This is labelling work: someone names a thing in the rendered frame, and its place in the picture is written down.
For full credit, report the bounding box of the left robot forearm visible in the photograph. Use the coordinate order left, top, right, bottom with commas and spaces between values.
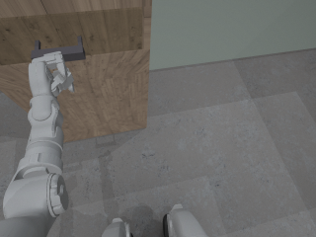
3, 95, 64, 219

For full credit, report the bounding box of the right robot shin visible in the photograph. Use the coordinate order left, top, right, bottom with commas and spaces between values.
168, 204, 183, 237

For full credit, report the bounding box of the robot left upper arm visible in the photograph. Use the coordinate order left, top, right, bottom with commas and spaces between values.
0, 173, 69, 237

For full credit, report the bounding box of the robot right thigh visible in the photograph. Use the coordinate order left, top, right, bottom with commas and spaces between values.
167, 208, 208, 237

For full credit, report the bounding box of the cabinet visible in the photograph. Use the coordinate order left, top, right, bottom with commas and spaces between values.
0, 0, 152, 143

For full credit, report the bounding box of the robot left hand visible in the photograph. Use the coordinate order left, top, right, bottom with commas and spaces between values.
28, 51, 75, 99

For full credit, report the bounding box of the handle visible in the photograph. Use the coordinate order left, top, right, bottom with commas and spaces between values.
31, 36, 86, 62

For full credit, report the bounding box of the drawer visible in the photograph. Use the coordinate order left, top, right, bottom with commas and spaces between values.
0, 7, 143, 66

